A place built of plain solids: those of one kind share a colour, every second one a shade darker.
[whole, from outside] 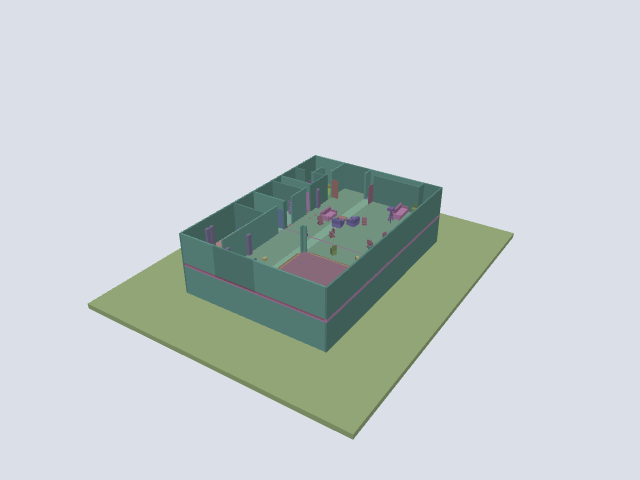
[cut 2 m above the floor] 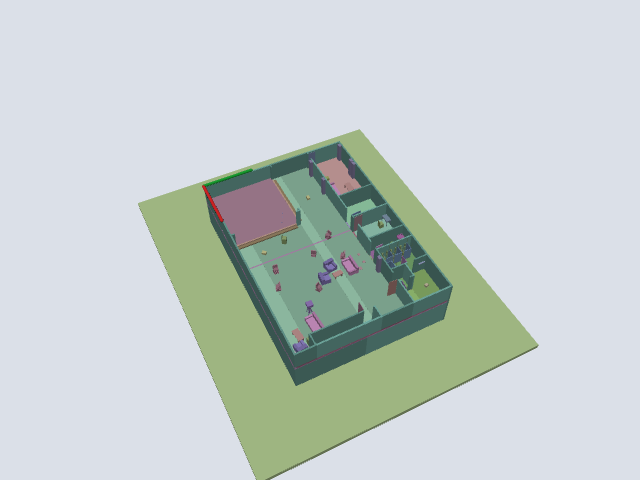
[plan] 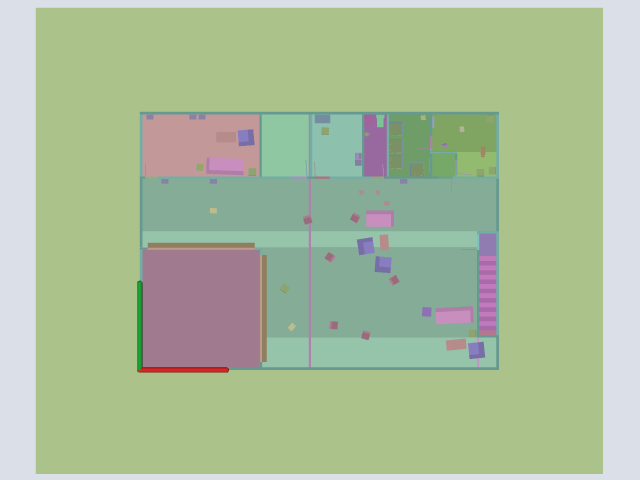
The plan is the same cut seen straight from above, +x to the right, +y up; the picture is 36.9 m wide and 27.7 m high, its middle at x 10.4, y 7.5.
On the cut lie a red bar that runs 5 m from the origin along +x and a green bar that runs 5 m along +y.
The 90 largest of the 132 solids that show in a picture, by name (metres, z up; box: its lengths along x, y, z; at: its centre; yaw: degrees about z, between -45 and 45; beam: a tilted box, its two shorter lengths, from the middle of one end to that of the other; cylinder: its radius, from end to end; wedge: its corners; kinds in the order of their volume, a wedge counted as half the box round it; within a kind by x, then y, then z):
{
 "under_1": {"box": [32.73, 26.9, 0.5], "at": [10.37, 7.45, -0.33]},
 "wall_1": {"box": [0.16, 6.77, 2.91], "at": [0.08, 3.54, 4.55]},
 "wall_2": {"box": [0.16, 14.58, 3.09], "at": [0.08, 7.45, 1.25]},
 "wall_3": {"box": [0.16, 3.97, 2.91], "at": [0.08, 9.04, 4.55]},
 "wall_4": {"box": [0.16, 3.58, 2.91], "at": [0.08, 12.95, 4.55]},
 "wall_5": {"box": [0.46, 0.13, 2.91], "at": [0.23, 7.0, 4.55]},
 "wall_6": {"box": [7.63, 0.13, 2.91], "at": [4.9, 11.1, 4.55]},
 "wall_7": {"box": [0.43, 0.13, 2.91], "at": [6.84, 7.0, 4.55]},
 "wall_8": {"box": [0.13, 3.58, 2.91], "at": [6.97, 12.95, 4.55]},
 "wall_9": {"box": [0.13, 3.58, 2.91], "at": [9.88, 12.95, 4.55]},
 "wall_10": {"box": [0.43, 0.13, 2.91], "at": [9.89, 11.1, 4.55]},
 "wall_11": {"box": [20.73, 0.16, 6.3], "at": [10.37, 0.08, 2.85]},
 "wall_12": {"box": [20.73, 0.16, 6.3], "at": [10.37, 14.82, 2.85]},
 "wall_13": {"box": [2.39, 0.13, 2.91], "at": [12.15, 11.1, 4.55]},
 "wall_14": {"box": [0.13, 3.58, 2.91], "at": [12.88, 12.95, 4.55]},
 "wall_15": {"box": [0.13, 3.58, 2.91], "at": [14.31, 12.95, 4.55]},
 "wall_16": {"box": [3.13, 0.13, 2.91], "at": [15.67, 11.1, 4.55]},
 "wall_17": {"box": [0.13, 1.31, 2.91], "at": [16.82, 11.81, 4.55]},
 "wall_18": {"box": [0.13, 1.24, 2.91], "at": [16.82, 14.12, 4.55]},
 "wall_19": {"box": [1.57, 0.13, 2.91], "at": [17.54, 12.54, 4.55]},
 "wall_20": {"box": [0.13, 0.35, 2.91], "at": [18.25, 12.29, 4.55]},
 "wall_21": {"box": [2.69, 0.13, 2.91], "at": [19.39, 11.1, 4.55]},
 "wall_22": {"box": [0.13, 4.92, 2.91], "at": [19.52, 4.46, 4.55]},
 "wall_23": {"box": [1.27, 0.13, 2.91], "at": [20.09, 1.94, 4.55]},
 "wall_24": {"box": [1.27, 0.13, 2.91], "at": [20.09, 7.95, 4.55]},
 "wall_25": {"box": [0.16, 1.71, 2.91], "at": [20.65, 1.01, 4.55]},
 "wall_26": {"box": [0.16, 6.42, 3.09], "at": [20.65, 3.37, 1.25]},
 "wall_27": {"box": [0.16, 5.88, 2.91], "at": [20.65, 4.94, 4.55]},
 "wall_28": {"box": [0.16, 3.02, 2.91], "at": [20.65, 9.52, 4.55]},
 "wall_29": {"box": [0.16, 8.03, 3.09], "at": [20.65, 10.72, 1.25]},
 "wall_30": {"box": [0.16, 3.58, 2.91], "at": [20.65, 12.95, 4.55]},
 "stair_1": {"box": [0.98, 4.3, 0.48], "at": [20.08, 4.43, -0.06]},
 "stair_2": {"box": [0.98, 4.03, 0.66], "at": [20.08, 4.56, 0.03]},
 "stair_3": {"box": [0.98, 3.77, 0.85], "at": [20.08, 4.7, 0.12]},
 "stair_4": {"box": [0.98, 3.5, 1.03], "at": [20.08, 4.83, 0.21]},
 "stair_5": {"box": [0.98, 3.23, 1.21], "at": [20.08, 4.96, 0.3]},
 "stair_6": {"box": [0.98, 2.96, 1.39], "at": [20.08, 5.1, 0.4]},
 "stair_7": {"box": [0.98, 2.7, 1.57], "at": [20.08, 5.23, 0.49]},
 "stair_8": {"box": [0.98, 2.43, 1.76], "at": [20.08, 5.37, 0.58]},
 "stair_9": {"box": [0.98, 2.16, 1.94], "at": [20.08, 5.5, 0.67]},
 "stair_10": {"box": [0.98, 1.89, 2.12], "at": [20.08, 5.63, 0.76]},
 "stair_11": {"box": [0.98, 1.63, 2.3], "at": [20.08, 5.77, 0.85]},
 "stair_12": {"box": [0.98, 1.36, 2.48], "at": [20.08, 5.9, 0.94]},
 "stair_13": {"box": [0.98, 1.09, 2.66], "at": [20.08, 6.03, 1.03]},
 "stair_14": {"box": [0.98, 0.82, 2.85], "at": [20.08, 6.17, 1.12]},
 "stair_15": {"box": [0.98, 0.56, 3.03], "at": [20.08, 6.3, 1.21]},
 "stair_16": {"box": [0.98, 0.29, 3.21], "at": [20.08, 6.44, 1.31]},
 "upper_floor_gym_1": {"box": [19.3, 0.95, 0.16], "at": [9.81, 7.54, 3.01]},
 "upper_floor_gym_2": {"box": [20.41, 3.02, 0.16], "at": [10.37, 9.52, 3.01]},
 "upper_floor_gym_3": {"box": [12.4, 5.19, 0.16], "at": [13.26, 4.46, 3.01]},
 "upper_floor_gym_4": {"box": [13.51, 1.71, 0.16], "at": [13.81, 1.01, 3.01]},
 "upper_floor_ring_1": {"box": [6.77, 6.77, 0.43], "at": [3.54, 3.54, 3.15]},
 "upper_floor_weights_room_1": {"box": [6.75, 3.58, 0.16], "at": [3.54, 12.95, 3.01]},
 "wall_band_1": {"box": [0.16, 14.58, 0.31], "at": [0.08, 7.45, 2.94]},
 "wall_band_2": {"box": [0.13, 14.58, 0.31], "at": [9.81, 7.45, 2.94]},
 "wall_band_3": {"box": [20.73, 0.16, 0.31], "at": [10.37, 0.08, 2.94]},
 "wall_band_4": {"box": [0.16, 6.42, 0.31], "at": [20.65, 3.37, 2.94]},
 "wall_band_5": {"box": [0.16, 8.03, 0.31], "at": [20.65, 10.72, 2.94]},
 "sofa_1": {"box": [2.16, 0.23, 0.39], "at": [4.91, 11.39, 3.74], "yaw": -2.0},
 "sofa_2": {"box": [2.16, 0.93, 0.34], "at": [4.92, 11.75, 3.37], "yaw": -2.0},
 "sofa_3": {"box": [1.6, 0.93, 0.34], "at": [13.87, 8.73, 3.37]},
 "sofa_4": {"box": [1.6, 0.23, 0.39], "at": [13.87, 9.09, 3.74]},
 "sofa_5": {"box": [2.16, 0.23, 0.39], "at": [18.15, 3.51, 3.74], "yaw": 3.2},
 "sofa_6": {"box": [2.16, 0.93, 0.34], "at": [18.17, 3.15, 3.37], "yaw": 3.2},
 "upper_floor_changing_room_1": {"box": [3.69, 2.14, 0.16], "at": [18.73, 13.67, 3.01]},
 "upper_floor_changing_room_2": {"box": [2.25, 1.44, 0.16], "at": [19.45, 11.88, 3.01]},
 "upper_floor_coaches_office_1": {"box": [2.87, 3.58, 0.16], "at": [11.38, 12.95, 3.01]},
 "upper_floor_store_1": {"box": [2.78, 3.58, 0.16], "at": [8.43, 12.95, 3.01]},
 "billy_1": {"box": [0.42, 0.28, 2.02], "at": [0.59, 14.59, 4.1]},
 "billy_2": {"box": [0.42, 0.28, 2.02], "at": [1.45, 10.88, 4.1]},
 "billy_3": {"box": [0.42, 0.28, 2.02], "at": [3.07, 14.59, 4.1]},
 "billy_4": {"box": [0.42, 0.28, 2.02], "at": [3.59, 14.59, 4.1]},
 "billy_5": {"box": [0.42, 0.28, 2.02], "at": [4.25, 10.88, 4.1]},
 "billy_6": {"box": [0.42, 0.28, 2.02], "at": [15.23, 10.88, 4.1]},
 "upper_floor_showers_1": {"box": [2.37, 3.58, 0.16], "at": [15.56, 12.95, 3.01]},
 "armchair_club_1": {"box": [0.9, 0.92, 0.35], "at": [6.13, 13.4, 3.34], "yaw": 4.4},
 "armchair_club_2": {"box": [0.9, 0.92, 0.35], "at": [13.05, 7.14, 3.34], "yaw": 8.8},
 "armchair_club_3": {"box": [0.92, 0.9, 0.35], "at": [14.04, 6.08, 3.34], "yaw": -4.8},
 "armchair_club_4": {"box": [0.9, 0.92, 0.35], "at": [19.43, 1.13, 3.34], "yaw": 5.7},
 "floor_stair_hall_1": {"box": [0.98, 2.14, 0.5], "at": [20.08, 1.23, -0.25]},
 "upper_floor_wc_1": {"box": [1.3, 3.58, 0.16], "at": [13.6, 12.95, 3.01]},
 "upper_floor_gap_ring_steps_1": {"box": [6.17, 0.13, 0.43], "at": [3.54, 7.0, 3.15]},
 "upper_floor_gap_ring_steps_2": {"box": [0.13, 6.17, 0.43], "at": [7.0, 3.54, 3.15]},
 "ring_steps_tread_1": {"box": [6.17, 0.28, 0.19], "at": [3.54, 7.2, 3.13]},
 "ring_steps_tread_2": {"box": [0.27, 6.17, 0.19], "at": [7.19, 3.54, 3.13]},
 "wall_foot_1": {"box": [0.16, 6.77, 0.17], "at": [0.08, 3.54, 3.02]},
 "wall_foot_2": {"box": [0.16, 5.88, 0.17], "at": [20.65, 4.94, 3.02]},
 "upper_floor_changing_lobby_1": {"box": [1.31, 1.31, 0.16], "at": [17.54, 11.81, 3.01]},
 "upper_floor_landing_1": {"box": [0.98, 1.3, 0.16], "at": [20.08, 7.23, 3.01]},
 "stacking_chair_1": {"box": [0.44, 0.42, 0.67], "at": [8.37, 4.7, 3.43], "yaw": -31.3}
}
